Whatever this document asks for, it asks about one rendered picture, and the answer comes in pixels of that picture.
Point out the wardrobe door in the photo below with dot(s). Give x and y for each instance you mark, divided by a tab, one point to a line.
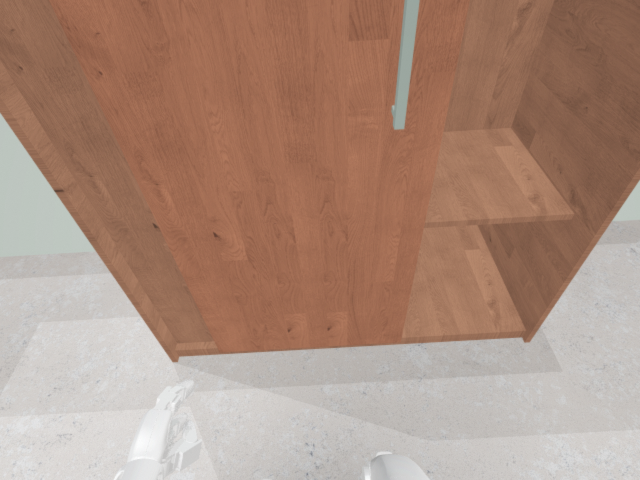
37	55
261	135

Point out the robot left hand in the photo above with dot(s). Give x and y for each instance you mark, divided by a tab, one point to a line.
158	429

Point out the robot left forearm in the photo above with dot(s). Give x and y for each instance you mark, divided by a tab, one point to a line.
141	469

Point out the right robot thigh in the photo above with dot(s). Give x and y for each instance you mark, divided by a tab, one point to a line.
392	467

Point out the handle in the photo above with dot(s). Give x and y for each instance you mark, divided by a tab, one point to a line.
409	25

